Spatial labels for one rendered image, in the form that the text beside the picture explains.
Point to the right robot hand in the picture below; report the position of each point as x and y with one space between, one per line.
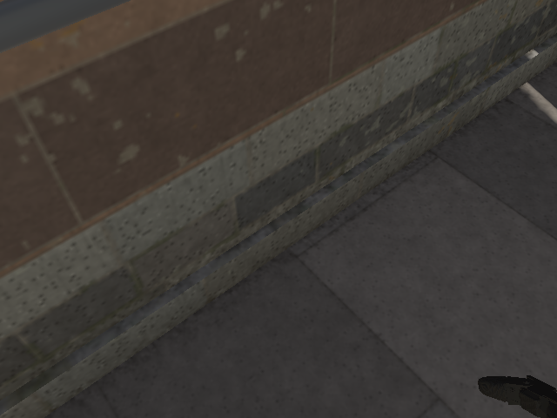
533 395

